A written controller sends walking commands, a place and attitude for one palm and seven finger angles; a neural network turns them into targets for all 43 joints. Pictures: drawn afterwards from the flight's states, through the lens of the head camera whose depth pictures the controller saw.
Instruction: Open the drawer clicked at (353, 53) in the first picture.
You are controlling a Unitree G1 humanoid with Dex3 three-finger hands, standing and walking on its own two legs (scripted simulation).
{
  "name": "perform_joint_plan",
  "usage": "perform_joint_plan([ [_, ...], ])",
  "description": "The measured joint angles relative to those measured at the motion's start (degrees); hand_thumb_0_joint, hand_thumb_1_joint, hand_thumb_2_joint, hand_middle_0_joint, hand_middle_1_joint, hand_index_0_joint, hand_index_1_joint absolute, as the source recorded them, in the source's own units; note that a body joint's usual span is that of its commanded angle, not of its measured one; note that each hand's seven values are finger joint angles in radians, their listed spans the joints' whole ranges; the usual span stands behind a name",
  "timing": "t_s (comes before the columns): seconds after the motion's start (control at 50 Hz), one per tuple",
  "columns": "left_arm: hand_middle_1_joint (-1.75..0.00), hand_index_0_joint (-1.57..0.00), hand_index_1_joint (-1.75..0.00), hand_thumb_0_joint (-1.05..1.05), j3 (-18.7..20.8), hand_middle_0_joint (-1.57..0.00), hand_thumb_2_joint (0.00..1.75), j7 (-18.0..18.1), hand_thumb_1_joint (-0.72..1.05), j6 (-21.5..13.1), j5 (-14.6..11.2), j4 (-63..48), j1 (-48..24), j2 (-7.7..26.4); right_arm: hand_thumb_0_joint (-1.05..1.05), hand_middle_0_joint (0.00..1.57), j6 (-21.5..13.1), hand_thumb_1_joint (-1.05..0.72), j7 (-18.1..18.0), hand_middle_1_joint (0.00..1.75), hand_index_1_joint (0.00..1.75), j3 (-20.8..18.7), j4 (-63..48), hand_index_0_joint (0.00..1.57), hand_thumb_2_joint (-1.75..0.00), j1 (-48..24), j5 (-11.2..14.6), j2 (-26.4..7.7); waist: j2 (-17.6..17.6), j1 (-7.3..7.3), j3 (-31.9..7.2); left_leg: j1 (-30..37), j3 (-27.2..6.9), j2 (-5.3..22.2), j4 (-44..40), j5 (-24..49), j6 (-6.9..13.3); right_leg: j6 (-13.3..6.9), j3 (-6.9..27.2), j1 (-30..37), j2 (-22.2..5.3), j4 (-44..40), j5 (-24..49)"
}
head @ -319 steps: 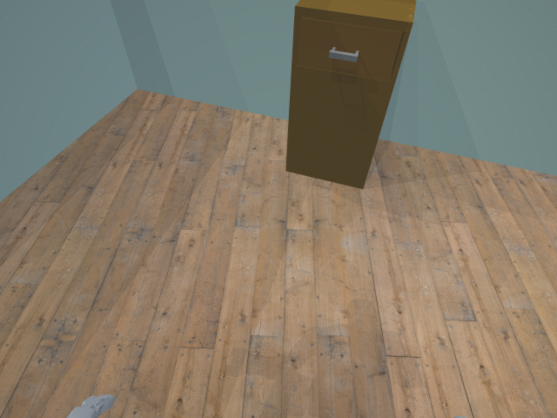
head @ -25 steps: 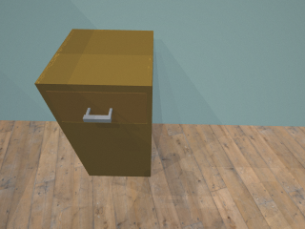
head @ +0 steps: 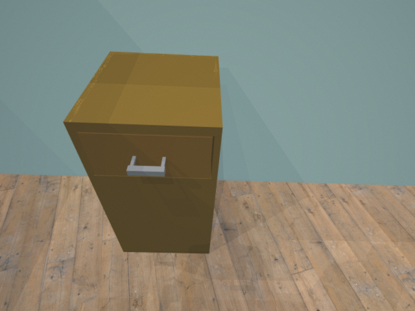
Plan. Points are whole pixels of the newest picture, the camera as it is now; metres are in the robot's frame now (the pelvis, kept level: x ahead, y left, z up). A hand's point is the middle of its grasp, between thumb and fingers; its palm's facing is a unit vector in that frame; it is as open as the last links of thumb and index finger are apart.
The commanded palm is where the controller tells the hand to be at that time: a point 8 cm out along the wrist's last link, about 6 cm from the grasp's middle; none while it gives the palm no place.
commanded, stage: look again from close up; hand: left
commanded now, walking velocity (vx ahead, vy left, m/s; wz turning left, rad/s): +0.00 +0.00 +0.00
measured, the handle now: (147, 165) +0.52 +0.21 -0.08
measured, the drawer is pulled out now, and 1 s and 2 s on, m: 0.00 0.00 0.00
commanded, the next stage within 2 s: raise the hand with hooked fingers in 0.06 s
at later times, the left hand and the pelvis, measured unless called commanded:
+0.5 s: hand (113, 277) +0.19 +0.19 -0.04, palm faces -0.03 -0.33 -0.94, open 8.2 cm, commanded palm +0.13 +0.23 -0.02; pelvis -0.04 +0.01 -0.02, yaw -3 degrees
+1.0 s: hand (108, 251) +0.23 +0.21 -0.02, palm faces -0.04 -0.13 -0.99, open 11.1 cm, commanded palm +0.21 +0.22 +0.04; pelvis +0.01 -0.02 -0.02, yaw -1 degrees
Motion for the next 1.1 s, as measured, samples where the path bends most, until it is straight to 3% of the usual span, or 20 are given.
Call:
perform_joint_plan([
  [0.18,-0.3,-0.2,-0.3,0.0,-0.4,-0.2,0.9,0.3,0.91,0.3,0.3,1.5,1.2,-0.7,0.01,0.2,0.1,-0.92,0.5,0.29,0.3,0.4,0.8,0.2,-0.89,0.4,0.4,0.4,-0.2,0.07,1.4,0.3,0.8,-1.3,-1.7,1.4,1.2,1.3,0.8,0.1,-1.2,-1.4,1.5],
  [0.2,-0.3,-0.2,-0.3,0.0,-1.0,-0.2,0.9,0.4,0.91,4.1,3.0,-6.6,3.5,-0.4,0.01,0.2,-0.2,-0.92,0.2,0.29,0.3,0.9,-1.5,0.2,-0.89,1.3,1.1,0.1,-0.4,0.35,2.0,-0.2,1.0,-1.4,-1.2,1.4,1.3,0.9,1.1,-0.8,-1.3,-0.4,1.4],
  [0.22,-0.31,-0.2,-0.3,0.01,-1.9,-0.2,0.9,1.3,0.91,5.7,6.1,-16.4,6.2,0.6,0.02,0.2,-2.5,-0.93,-0.5,0.3,0.3,1.2,-4.0,0.2,-0.89,2.6,1.6,-0.1,-0.8,1.06,2.5,-0.3,1.5,-1.7,-1.3,1.5,1.3,-0.4,1.7,-2.1,-1.4,2.0,0.3],
  [0.28,-0.32,-0.2,-0.31,0.02,-3.9,-0.21,0.89,6.6,0.9,6.2,9.7,-37.9,9.7,4.0,0.02,0.21,-10.1,-0.93,-2.0,0.3,0.3,0.9,-8.5,0.2,-0.89,4.5,2.8,-0.8,-1.1,1.3,1.0,-2.3,1.9,-3.0,-2.0,2.6,1.2,-2.1,1.9,-6.8,-1.1,9.1,-4.8],
  [0.32,-0.33,-0.2,-0.33,0.02,-4.9,-0.21,0.88,9.2,0.88,5.9,15.0,-47.3,8.4,5.6,0.02,0.2,-12.8,-0.93,-2.2,0.3,0.3,0.7,-11.9,0.2,-0.89,3.8,2.5,-2.1,-0.4,0.37,-0.1,-5.0,1.7,-4.0,-0.1,2.5,1.4,-2.9,2.1,-8.7,0.0,9.1,-4.4],
  [0.36,-0.35,-0.2,-0.35,0.02,-5.4,-0.21,0.87,11.8,0.85,4.8,23.0,-52.1,4.6,6.5,0.02,0.2,-13.1,-0.92,-1.6,0.3,0.3,0.5,-15.6,0.2,-0.89,1.7,1.3,-4.0,1.1,-0.8,-1.1,-8.9,1.5,-4.5,3.6,1.5,1.9,-3.5,3.4,-11.6,1.0,10.3,-2.6],
  [0.42,-0.38,-0.21,-0.38,0.01,-4.9,-0.21,0.84,15.8,0.79,3.0,36.2,-54.2,0.1,6.2,0.02,0.2,-9.7,-0.92,0.4,0.3,0.3,-0.3,-20.8,0.2,-0.89,-3.1,-0.7,-6.1,3.8,-0.96,-2.9,-13.6,2.3,-3.4,8.0,-0.2,1.7,-3.1,4.3,-16.0,2.2,13.2,-3.3],
  [0.48,-0.42,-0.21,-0.42,0.0,-4.5,-0.21,0.82,18.5,0.73,0.7,47.1,-54.3,0.7,5.2,0.02,0.2,-4.2,-0.91,2.4,0.3,0.3,-1.1,-25.7,0.2,-0.89,-7.2,-0.9,-5.7,3.0,0.29,-4.7,-16.7,4.3,-2.2,9.8,-1.1,1.4,-3.2,6.2,-19.9,3.5,15.3,-3.2],
  [0.56,-0.48,-0.22,-0.47,0.0,-5.9,-0.22,0.78,20.0,0.64,-1.6,57.4,-53.9,5.4,4.3,0.02,0.2,1.8,-0.91,4.0,0.29,0.3,-1.4,-30.4,0.2,-0.9,-10.1,-0.9,-5.2,-0.4,2.95,-4.8,-19.1,4.7,-1.4,11.5,-1.9,0.7,-4.0,6.5,-22.7,4.3,17.3,-3.9],
  [0.64,-0.54,-0.24,-0.53,0.0,-5.9,-0.24,0.74,23.1,0.54,-2.4,63.8,-53.8,9.4,6.2,0.01,0.2,4.8,-0.91,4.1,0.3,0.3,-2.3,-32.8,0.2,-0.9,-11.7,-2.3,-5.5,-2.2,5.81,-4.4,-22.9,2.7,-0.7,15.5,-3.5,-0.1,-5.0,4.3,-25.3,4.6,19.8,-5.5],
  [0.72,-0.6,-0.26,-0.6,0.0,-3.4,-0.26,0.7,26.1,0.43,-4.2,64.8,-56.0,7.7,10.5,0.01,0.2,5.6,-0.91,3.1,0.29,0.3,-2.5,-32.3,0.2,-0.9,-13.7,-3.3,-5.3,-1.8,7.32,-5.3,-27.2,0.3,-0.5,21.2,-6.3,-0.8,-5.8,1.7,-28.3,4.6,24.0,-8.2],
  [0.82,-0.68,-0.27,-0.67,0.0,-1.6,-0.27,0.65,26.6,0.31,-3.3,61.0,-58.0,0.1,11.8,0.01,0.2,5.3,-0.91,2.7,0.29,0.3,-1.2,-30.6,0.2,-0.9,-15.7,-3.1,-3.9,1.7,5.96,-6.1,-28.4,-1.6,-0.5,24.8,-8.6,-1.3,-6.1,-0.2,-28.7,4.4,26.5,-10.6],
  [0.9,-0.73,-0.27,-0.73,0.0,-2.2,-0.27,0.61,22.1,0.22,2.9,57.4,-58.3,-2.8,10.4,0.01,0.2,7.0,-0.91,2.5,0.29,0.3,0.8,-30.0,0.2,-0.9,-14.2,-1.3,-2.1,3.1,4.75,-6.0,-24.0,-0.6,-0.4,19.9,-6.3,-1.3,-5.9,1.2,-25.2,4.9,22.9,-9.7],
  [0.96,-0.78,-0.27,-0.77,0.0,-2.6,-0.27,0.58,17.3,0.16,5.1,55.3,-59.1,-1.6,10.4,0.01,0.2,7.7,-0.91,2.2,0.3,0.3,2.5,-29.5,0.2,-0.89,-11.8,-0.3,-1.6,2.3,4.06,-5.5,-19.6,0.2,-0.7,14.5,-5.8,-1.3,-5.7,2.9,-21.9,5.1,18.9,-8.3],
  [1.04,-0.84,-0.27,-0.83,0.0,-2.8,-0.28,0.54,13.7,0.07,3.3,55.8,-60.5,1.4,11.7,0.01,0.21,7.4,-0.91,2.0,0.3,0.3,2.5,-28.7,0.2,-0.89,-9.4,-0.8,-2.7,1.6,3.69,-3.8,-16.0,-0.5,-0.9,10.3,-4.0,-1.5,-5.8,4.1,-18.7,5.9,15.0,-6.8],
  [1.1,-0.88,-0.28,-0.88,0.0,-2.6,-0.29,0.51,14.3,0.0,0.4,57.1,-61.8,2.1,12.6,0.02,0.21,7.1,-0.91,1.7,0.3,0.3,0.7,-27.9,0.2,-0.89,-8.4,-1.7,-4.3,1.8,3.71,-2.9,-15.3,-1.2,-0.8,9.3,-4.5,-1.5,-5.8,3.8,-17.8,6.1,13.6,-6.4],
])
